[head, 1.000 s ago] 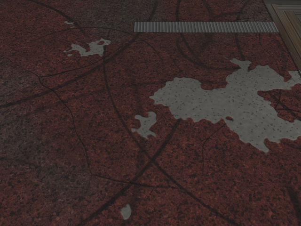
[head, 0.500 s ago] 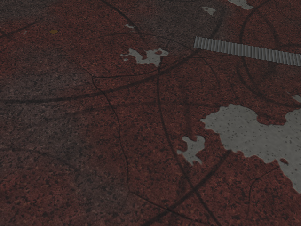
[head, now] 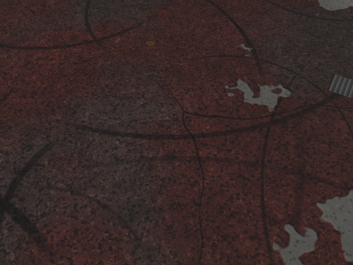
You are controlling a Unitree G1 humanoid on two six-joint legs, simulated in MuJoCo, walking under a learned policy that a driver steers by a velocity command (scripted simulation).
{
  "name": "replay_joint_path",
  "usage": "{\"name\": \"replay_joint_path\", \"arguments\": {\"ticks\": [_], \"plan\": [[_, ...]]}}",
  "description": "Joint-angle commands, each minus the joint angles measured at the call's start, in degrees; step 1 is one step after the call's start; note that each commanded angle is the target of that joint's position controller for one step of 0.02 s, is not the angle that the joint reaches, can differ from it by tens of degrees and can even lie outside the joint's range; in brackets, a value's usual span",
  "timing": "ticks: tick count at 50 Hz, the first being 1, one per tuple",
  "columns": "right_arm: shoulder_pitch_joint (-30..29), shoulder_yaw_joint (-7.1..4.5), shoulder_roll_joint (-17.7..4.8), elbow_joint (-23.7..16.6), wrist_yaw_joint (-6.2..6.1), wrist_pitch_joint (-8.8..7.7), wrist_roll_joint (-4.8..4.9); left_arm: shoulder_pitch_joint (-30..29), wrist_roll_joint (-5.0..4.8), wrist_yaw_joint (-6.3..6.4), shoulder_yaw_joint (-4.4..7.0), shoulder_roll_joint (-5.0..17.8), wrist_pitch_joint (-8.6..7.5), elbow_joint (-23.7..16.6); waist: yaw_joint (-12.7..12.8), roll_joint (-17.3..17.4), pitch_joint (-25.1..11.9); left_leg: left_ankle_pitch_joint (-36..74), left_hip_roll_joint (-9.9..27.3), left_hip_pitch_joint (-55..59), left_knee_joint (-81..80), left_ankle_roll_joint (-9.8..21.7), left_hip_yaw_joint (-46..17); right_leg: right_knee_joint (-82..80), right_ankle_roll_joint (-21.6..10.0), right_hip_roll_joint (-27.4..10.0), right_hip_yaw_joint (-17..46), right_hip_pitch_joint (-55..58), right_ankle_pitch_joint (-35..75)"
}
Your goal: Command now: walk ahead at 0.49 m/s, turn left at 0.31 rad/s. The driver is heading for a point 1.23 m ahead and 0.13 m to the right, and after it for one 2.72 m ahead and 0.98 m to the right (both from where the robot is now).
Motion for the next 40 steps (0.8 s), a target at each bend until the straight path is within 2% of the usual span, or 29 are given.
{"name": "replay_joint_path", "arguments": {"ticks": [1,3,5,9,12,14,15,16,17,18,19,20,21,22,23,24,26,29,32,35,40], "plan": [[1.92,-0.46,-1.65,-4.02,0.26,-0.44,-0.08,2.78,-0.01,-0.45,0.91,4.35,-0.64,-0.72,-0.63,-5.35,-2.75,2.73,6.28,-10.26,-2.56,0.16,-1.19,-14.77,-11.34,-15.63,17.63,9.79,1.15],[-1.3,0.1,-0.87,-5.63,0.28,-0.28,-0.73,3.74,-0.65,-0.47,1.38,6.17,-0.9,0.35,-0.6,-4.9,-0.99,4.49,7.58,-12.03,-9.0,-0.5,0.25,-16.93,-12.49,-16.13,14.94,8.34,4.17],[-5.21,0.6,-0.88,-7.17,0.48,-0.64,-1.34,4.66,-0.82,-0.2,1.84,8.01,-0.6,0.86,0.18,-4.3,-0.63,10.02,8.34,-12.76,-16.01,-1.11,1.31,-17.78,-12.47,-15.97,12.31,8.49,5.87],[-12.74,1.11,-1.21,-9.01,1.27,-1.32,-0.82,7.39,-1.62,-0.02,1.96,9.75,0.45,1.97,2.73,-5.23,0.28,19.71,6.13,-8.25,-29.62,-1.66,4.57,-16.63,-9.85,-13.61,6.54,8.06,7.0],[-17.29,0.91,-2.45,-11.04,1.88,-1.46,-0.24,10.64,-2.17,-0.1,1.87,10.41,1.25,3.5,4.05,-6.13,0.99,19.31,5.13,-7.44,-34.68,-1.04,5.04,-14.72,-8.67,-15.65,7.29,11.99,4.69],[-18.12,0.54,-3.56,-11.98,2.3,-1.67,-0.18,11.0,-2.32,-0.03,1.96,11.04,1.91,4.05,3.33,-6.54,1.14,16.15,4.29,-5.95,-37.44,0.4,5.58,-12.46,-7.68,-17.27,7.95,14.69,4.55],[-16.31,0.14,-4.24,-11.7,2.4,-1.77,-0.29,10.47,-2.34,0.05,1.98,11.38,2.3,4.14,1.68,-6.64,0.41,15.32,3.37,-2.51,-39.27,1.21,6.47,-9.96,-6.9,-17.33,7.6,15.08,7.14],[-11.68,-0.77,-5.63,-10.37,2.27,-1.78,-0.61,9.89,-2.23,0.17,1.78,11.21,2.61,4.07,-1.08,-6.33,-1.98,14.59,1.63,4.44,-40.85,2.2,7.88,-4.2,-5.66,-15.74,5.93,14.56,14.61],[-2.67,-2.37,-8.57,-7.76,1.81,-1.73,-0.78,10.05,-1.74,0.32,1.09,9.4,2.72,3.89,-4.94,-4.56,-7.23,14.47,1.92,16.51,-41.31,3.98,7.01,7.41,-3.84,-12.55,2.84,11.11,19.23],[8.1,-3.88,-14.11,-6.21,1.1,-1.36,-1.4,10.15,0.03,0.5,-0.42,5.93,2.4,1.82,-8.34,5.31,-15.77,15.4,14.95,32.29,-41.96,8.2,-8.68,28.28,-1.07,-8.43,-0.98,-0.74,3.98],[9.37,-4.14,-16.9,-5.72,1.63,-1.17,-1.64,15.82,-0.98,0.26,-1.8,0.76,1.09,1.29,-4.61,18.62,-20.23,4.2,23.69,44.64,-50.9,16.03,-33.91,44.2,0.83,-0.18,2.44,-20.6,-24.78],[7.85,-2.73,-11.04,-6.15,1.99,-1.51,-1.14,12.62,-2.29,0.06,-0.23,7.65,0.27,1.78,-5.74,10.13,-15.78,0.53,22.43,40.96,-53.14,14.27,-33.67,50.45,-0.03,-3.61,7.77,-26.73,-24.02],[3.76,-1.9,-8.66,-6.85,2.11,-1.78,-0.91,8.39,-2.88,-0.09,0.34,9.23,-0.08,0.45,-4.6,7.17,-9.88,4.91,20.57,34.61,-53.25,12.23,-25.16,50.11,-1.04,-6.25,7.09,-28.34,-18.05],[-0.38,-1.41,-7.22,-7.53,2.36,-1.82,-1.08,6.5,-2.25,0.22,0.27,8.3,0.16,0.4,-2.79,2.5,-7.27,11.41,17.92,27.94,-54.2,11.17,-18.8,47.72,-0.73,-8.64,6.25,-25.55,-13.03],[-2.97,-1.11,-5.86,-7.83,2.61,-1.87,-1.31,5.7,-1.33,0.36,0.46,7.59,0.61,0.25,-1.31,1.73,-4.97,15.43,15.68,22.89,-56.01,10.68,-14.28,44.36,-0.28,-10.07,6.23,-23.38,-9.8],[-3.98,-0.96,-5.16,-7.66,2.69,-2.1,-1.65,6.49,-1.23,0.27,0.49,6.72,1.3,0.36,0.2,2.96,-4.64,17.86,14.37,19.66,-57.71,10.33,-11.49,42.58,0.04,-11.13,6.52,-20.07,-7.69],[-3.72,-1.18,-5.3,-6.59,2.62,-2.85,-1.6,7.46,-1.37,0.29,0.34,4.92,2.6,0.82,1.5,2.64,-4.11,23.11,13.36,17.39,-59.94,10.81,-6.92,40.62,0.85,-10.97,6.03,-18.52,-5.09],[-0.95,-1.76,-6.41,-4.29,1.72,-3.19,-2.06,3.31,-1.44,0.41,0.4,4.21,3.49,-0.45,0.53,0.92,-1.5,27.54,13.57,18.35,-61.74,10.42,-1.53,34.81,1.8,-10.57,7.51,-23.35,1.63],[0.17,-1.82,-6.79,-2.92,0.94,-2.98,-2.26,-0.65,-1.68,0.01,0.47,3.63,3.34,-1.67,-0.8,1.13,-0.1,26.59,12.75,19.51,-62.73,8.45,3.82,26.12,1.59,-8.44,8.91,-24.02,9.95],[1.1,-1.87,-7.46,-1.67,0.36,-2.92,-2.02,-5.9,-1.44,-0.74,0.12,2.93,3.12,-3.64,-2.68,1.0,1.79,25.46,12.88,20.9,-63.81,6.97,7.74,18.34,0.95,-7.31,6.41,-22.93,15.26],[4.6,-2.08,-8.04,1.15,-0.15,-1.42,-1.46,-12.74,-1.56,-2.65,-0.44,1.97,2.92,-8.08,-5.0,0.53,4.16,31.11,15.84,30.59,-59.75,5.96,11.21,12.35,-0.92,-6.55,2.73,-26.32,9.88]]}}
